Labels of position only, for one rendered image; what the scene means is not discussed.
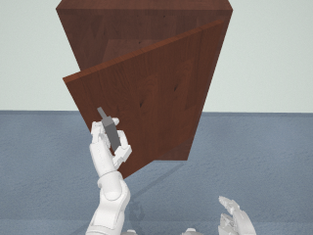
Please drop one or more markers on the right robot hand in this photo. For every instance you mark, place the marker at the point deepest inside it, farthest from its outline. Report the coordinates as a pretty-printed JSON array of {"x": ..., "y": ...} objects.
[{"x": 239, "y": 224}]

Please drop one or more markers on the left robot forearm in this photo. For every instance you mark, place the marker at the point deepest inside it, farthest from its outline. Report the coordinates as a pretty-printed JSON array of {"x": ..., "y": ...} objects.
[{"x": 109, "y": 217}]

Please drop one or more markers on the handle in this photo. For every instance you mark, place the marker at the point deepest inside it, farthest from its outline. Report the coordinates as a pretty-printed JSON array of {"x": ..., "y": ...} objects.
[{"x": 110, "y": 128}]

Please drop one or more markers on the cupboard door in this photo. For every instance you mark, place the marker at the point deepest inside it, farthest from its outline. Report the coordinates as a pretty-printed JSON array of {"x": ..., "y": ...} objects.
[{"x": 155, "y": 92}]

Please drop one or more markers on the left robot hand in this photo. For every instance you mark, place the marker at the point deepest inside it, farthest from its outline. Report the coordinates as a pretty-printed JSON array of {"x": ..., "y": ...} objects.
[{"x": 100, "y": 149}]

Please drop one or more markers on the right robot shin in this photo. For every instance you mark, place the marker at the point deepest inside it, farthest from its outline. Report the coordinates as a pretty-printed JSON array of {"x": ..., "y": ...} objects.
[{"x": 191, "y": 229}]

